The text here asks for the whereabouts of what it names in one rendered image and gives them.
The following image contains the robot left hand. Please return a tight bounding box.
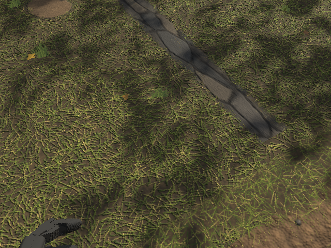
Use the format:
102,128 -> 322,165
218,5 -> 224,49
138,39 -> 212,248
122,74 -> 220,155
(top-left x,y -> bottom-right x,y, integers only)
19,218 -> 82,248

